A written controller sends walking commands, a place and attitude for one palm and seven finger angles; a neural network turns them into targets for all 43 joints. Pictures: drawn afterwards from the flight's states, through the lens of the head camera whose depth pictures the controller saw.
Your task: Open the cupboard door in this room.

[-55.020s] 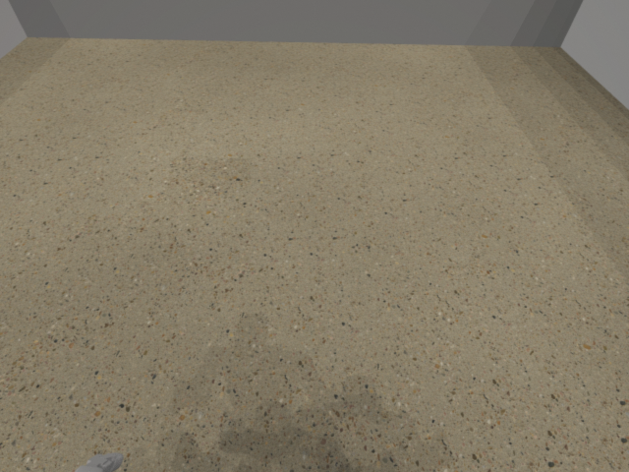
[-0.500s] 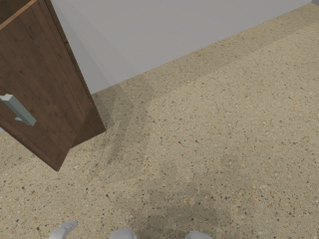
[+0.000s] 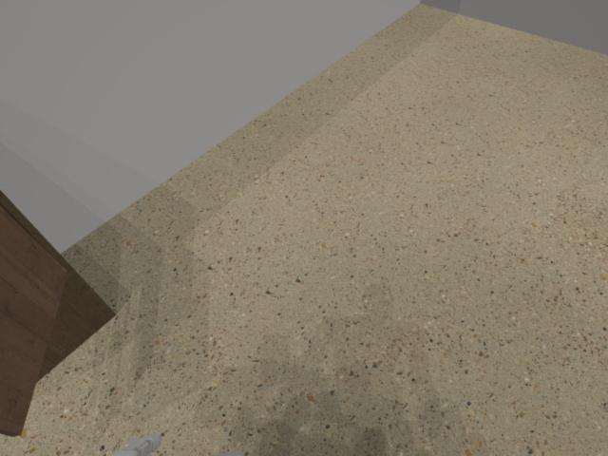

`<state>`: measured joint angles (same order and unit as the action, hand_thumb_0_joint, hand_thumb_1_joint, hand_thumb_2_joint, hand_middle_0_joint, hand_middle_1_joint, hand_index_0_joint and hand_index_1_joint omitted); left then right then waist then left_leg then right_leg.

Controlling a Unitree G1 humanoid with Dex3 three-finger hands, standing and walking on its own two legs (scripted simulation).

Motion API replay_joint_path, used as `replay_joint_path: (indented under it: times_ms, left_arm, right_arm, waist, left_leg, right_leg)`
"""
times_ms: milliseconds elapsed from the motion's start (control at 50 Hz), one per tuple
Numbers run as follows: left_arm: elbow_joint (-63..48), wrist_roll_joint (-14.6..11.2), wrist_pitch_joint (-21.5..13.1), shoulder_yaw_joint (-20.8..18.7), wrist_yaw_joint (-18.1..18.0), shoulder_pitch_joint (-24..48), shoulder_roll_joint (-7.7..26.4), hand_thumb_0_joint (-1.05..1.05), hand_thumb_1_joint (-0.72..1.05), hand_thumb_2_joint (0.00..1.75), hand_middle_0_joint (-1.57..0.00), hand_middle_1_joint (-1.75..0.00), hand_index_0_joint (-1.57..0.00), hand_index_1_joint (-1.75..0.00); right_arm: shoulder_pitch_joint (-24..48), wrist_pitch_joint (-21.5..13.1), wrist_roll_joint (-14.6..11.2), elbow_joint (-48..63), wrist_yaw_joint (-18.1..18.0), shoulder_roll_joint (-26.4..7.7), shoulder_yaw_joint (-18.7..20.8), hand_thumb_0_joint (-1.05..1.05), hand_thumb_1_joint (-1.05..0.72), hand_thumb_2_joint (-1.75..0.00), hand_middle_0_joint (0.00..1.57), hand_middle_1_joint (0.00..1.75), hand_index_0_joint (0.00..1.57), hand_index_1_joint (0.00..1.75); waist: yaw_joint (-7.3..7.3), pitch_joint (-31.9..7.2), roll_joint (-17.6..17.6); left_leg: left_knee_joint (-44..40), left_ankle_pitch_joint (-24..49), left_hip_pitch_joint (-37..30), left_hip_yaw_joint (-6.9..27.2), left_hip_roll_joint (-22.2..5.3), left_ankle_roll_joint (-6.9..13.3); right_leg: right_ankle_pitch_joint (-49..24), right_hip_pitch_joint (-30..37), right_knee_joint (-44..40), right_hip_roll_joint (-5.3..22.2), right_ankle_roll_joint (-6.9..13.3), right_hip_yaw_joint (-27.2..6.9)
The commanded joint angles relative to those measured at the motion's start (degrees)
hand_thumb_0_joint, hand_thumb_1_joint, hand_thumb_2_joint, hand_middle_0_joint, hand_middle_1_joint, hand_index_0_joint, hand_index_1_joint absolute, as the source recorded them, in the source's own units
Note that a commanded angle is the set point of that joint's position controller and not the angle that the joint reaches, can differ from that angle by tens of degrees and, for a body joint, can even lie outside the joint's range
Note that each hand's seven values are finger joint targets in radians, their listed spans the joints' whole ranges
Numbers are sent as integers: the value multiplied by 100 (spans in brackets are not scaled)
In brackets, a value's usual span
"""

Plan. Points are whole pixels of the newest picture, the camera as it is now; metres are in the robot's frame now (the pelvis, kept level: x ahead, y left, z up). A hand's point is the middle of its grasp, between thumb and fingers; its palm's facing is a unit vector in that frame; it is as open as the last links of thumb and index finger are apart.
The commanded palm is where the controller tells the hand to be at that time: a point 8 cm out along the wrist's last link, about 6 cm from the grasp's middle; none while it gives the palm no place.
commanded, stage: walk to a spot facing it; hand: left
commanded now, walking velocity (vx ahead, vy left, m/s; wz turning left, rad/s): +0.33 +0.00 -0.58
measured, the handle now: out of the picture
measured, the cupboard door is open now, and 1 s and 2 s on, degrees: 46 46 46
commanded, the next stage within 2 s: turn to face it in 1.34 s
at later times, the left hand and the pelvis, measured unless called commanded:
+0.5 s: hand (221, 346) +0.30 +0.16 -0.14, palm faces -0.28 -0.94 -0.18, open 7.4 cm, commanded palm none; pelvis +0.16 -0.01 +0.02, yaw -17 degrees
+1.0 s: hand (276, 282) +0.45 +0.08 -0.18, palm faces -0.36 -0.92 -0.17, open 7.3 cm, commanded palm none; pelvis +0.37 -0.09 +0.00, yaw -24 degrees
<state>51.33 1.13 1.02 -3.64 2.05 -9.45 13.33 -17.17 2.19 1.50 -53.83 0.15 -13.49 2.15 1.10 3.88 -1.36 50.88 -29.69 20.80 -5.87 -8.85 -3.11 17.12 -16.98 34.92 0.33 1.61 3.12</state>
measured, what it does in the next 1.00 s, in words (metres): walks ahead, turning right: left foot, then right foot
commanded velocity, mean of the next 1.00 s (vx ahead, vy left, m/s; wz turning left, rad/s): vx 0.36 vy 0.00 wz -0.31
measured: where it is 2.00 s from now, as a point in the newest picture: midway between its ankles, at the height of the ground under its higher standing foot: (403, 312)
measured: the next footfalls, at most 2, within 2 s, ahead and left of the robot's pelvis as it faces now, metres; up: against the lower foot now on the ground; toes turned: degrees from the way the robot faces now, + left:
left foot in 0.26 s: +0.20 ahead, +0.13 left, +0.00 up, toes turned -4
right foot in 0.62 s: +0.27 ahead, -0.19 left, +0.00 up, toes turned -25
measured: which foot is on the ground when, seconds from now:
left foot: up 0.00-0.24, down 0.26-0.62, up 0.64-0.92, down 0.94-1.00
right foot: down 0.00-0.24, up 0.26-0.60, down 0.62-0.94, up 0.96-1.00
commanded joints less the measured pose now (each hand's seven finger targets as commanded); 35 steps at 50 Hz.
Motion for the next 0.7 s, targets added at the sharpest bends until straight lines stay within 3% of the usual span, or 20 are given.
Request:
replay_joint_path:
  times_ms: [0,40,120,180,200,220,240,260,300,320,380,460,520,540,560,580,600,620,660,680]
  left_arm:
    - [-217,31,-186,-327,-202,-468,1127,0,90,90,-20,-30,-20,-30]
    - [-177,27,-274,-302,-167,-419,1063,0,90,90,-20,-30,-20,-30]
    - [-39,37,-302,-328,-114,-539,1120,0,90,90,-20,-30,-20,-30]
    - [-64,6,-280,-315,-93,-315,975,0,90,90,-20,-30,-20,-30]
    - [-129,5,-265,-256,-63,-233,699,0,90,90,-20,-30,-20,-30]
    - [-251,-48,-253,-163,-10,-294,286,0,90,90,-20,-30,-20,-30]
    - [-497,-29,-302,-174,30,66,392,0,90,90,-20,-30,-20,-30]
    - [-531,27,-340,-172,55,248,424,0,90,90,-20,-30,-20,-30]
    - [-331,84,-296,-219,107,240,351,0,90,90,-20,-30,-20,-30]
    - [-260,88,-245,-208,157,120,291,0,90,90,-20,-30,-20,-30]
    - [-216,73,-153,-107,220,113,61,0,90,90,-20,-30,-20,-30]
    - [-318,57,-148,-56,198,618,65,0,90,90,-20,-30,-20,-30]
    - [-232,69,-164,-92,175,555,132,0,90,90,-20,-30,-20,-30]
    - [-117,68,-193,-129,150,189,251,0,90,90,-20,-30,-20,-30]
    - [142,83,-252,-195,98,-604,515,0,90,90,-20,-30,-20,-30]
    - [431,114,-332,-366,4,-1575,1160,0,90,90,-20,-30,-20,-30]
    - [545,-16,-315,-469,-77,-2038,1645,0,90,90,-20,-30,-20,-30]
    - [518,-50,-299,-428,-147,-1696,1530,0,90,90,-20,-30,-20,-30]
    - [301,-44,-310,-268,-234,-773,909,0,90,90,-20,-30,-20,-30]
    - [232,-15,-341,-207,-234,-476,717,0,90,90,-20,-30,-20,-30]
  right_arm:
    - [1034,-297,-13,831,36,-672,264,0,-90,-90,20,30,20,30]
    - [919,-292,-20,740,73,-495,250,0,-90,-90,20,30,20,30]
    - [846,-399,-37,710,96,-326,224,0,-90,-90,20,30,20,30]
    - [162,-523,-41,477,6,-466,242,0,-90,-90,20,30,20,30]
    - [-457,-571,-21,265,-86,-774,309,0,-90,-90,20,30,20,30]
    - [-1295,-617,122,93,-153,-1482,469,0,-90,-90,20,30,20,30]
    - [-1628,-598,124,54,-228,-1623,439,0,-90,-90,20,30,20,30]
    - [-1322,-571,116,179,-166,-1561,412,0,-90,-90,20,30,20,30]
    - [-601,-624,96,259,-151,-926,246,0,-90,-90,20,30,20,30]
    - [-366,-653,81,266,-165,-763,182,0,-90,-90,20,30,20,30]
    - [-498,-707,54,96,-168,-677,162,0,-90,-90,20,30,20,30]
    - [-663,-625,76,-59,-91,-696,202,0,-90,-90,20,30,20,30]
    - [-639,-561,94,-138,-85,-738,201,0,-90,-90,20,30,20,30]
    - [-595,-541,77,-160,-83,-737,191,0,-90,-90,20,30,20,30]
    - [-515,-539,32,-158,-48,-644,168,0,-90,-90,20,30,20,30]
    - [-380,-565,-73,-33,3,-300,87,0,-90,-90,20,30,20,30]
    - [9,-577,-113,286,0,-172,69,0,-90,-90,20,30,20,30]
    - [288,-579,-81,251,-21,-348,135,0,-90,-90,20,30,20,30]
    - [306,-541,-30,63,-25,-318,183,0,-90,-90,20,30,20,30]
    - [160,-477,2,-67,-12,-208,159,0,-90,-90,20,30,20,30]
  waist:
    - [-362,82,1230]
    - [-223,37,1072]
    - [-220,-103,1023]
    - [175,-251,589]
    - [466,-438,-141]
    - [786,-810,-1800]
    - [826,-786,-1370]
    - [687,-419,-681]
    - [266,175,-953]
    - [94,166,-926]
    - [26,-254,-914]
    - [150,-53,-799]
    - [5,-109,-641]
    - [-205,-279,-505]
    - [-586,-607,-48]
    - [-1030,-1144,1327]
    - [-1165,-1182,2155]
    - [-1027,-838,1496]
    - [-494,-505,1201]
    - [-264,-395,1094]
  left_leg:
    - [1049,485,1978,540,105,-27]
    - [455,909,1393,356,225,-77]
    - [-874,1120,500,147,556,-31]
    - [-2138,1531,-1289,28,694,-5]
    - [-2598,917,-2351,575,261,138]
    - [-3406,-438,-3130,2818,-1421,717]
    - [-4087,-1119,-2888,3904,-2253,1262]
    - [-4090,-1371,-2125,3998,-2338,1483]
    - [-4222,-626,-1179,2603,-1613,1076]
    - [-4184,53,-1128,1922,-1345,938]
    - [-3933,1665,-1422,500,-919,811]
    - [-3952,1557,-1068,22,-973,823]
    - [-3528,1751,-985,-161,-990,749]
    - [-2937,2191,-879,-294,-882,634]
    - [-1765,2682,-378,-645,-541,445]
    - [86,1722,1121,-1078,26,185]
    - [1607,-754,2170,-494,507,102]
    - [2181,-390,2540,204,175,139]
    - [1775,430,2008,503,-208,103]
    - [1302,587,1482,411,-198,59]
  right_leg:
    - [1532,897,-2355,1595,1103,-2547]
    - [687,595,-2300,1315,1008,-1991]
    - [477,473,-2073,1097,952,-1907]
    - [751,-491,-1462,737,683,-1721]
    - [795,-1230,-547,340,447,-1449]
    - [1599,-2339,1512,-470,65,-480]
    - [1751,-2711,2700,-232,23,-535]
    - [1520,-2808,3337,138,85,-600]
    - [517,-2735,3716,474,-3,-578]
    - [176,-2605,3527,544,-81,-469]
    - [-240,-2056,2362,535,-168,-122]
    - [-263,-1149,793,366,-145,319]
    - [-386,-293,204,178,-72,529]
    - [-380,404,-145,59,12,582]
    - [-262,1621,-453,28,211,361]
    - [641,3141,-1004,1348,737,-1449]
    - [382,3298,-2025,2525,1276,-3473]
    - [399,2879,-2058,2462,1470,-3334]
    - [-239,1721,-2006,1958,1178,-2143]
    - [-633,1077,-2032,1700,1046,-1590]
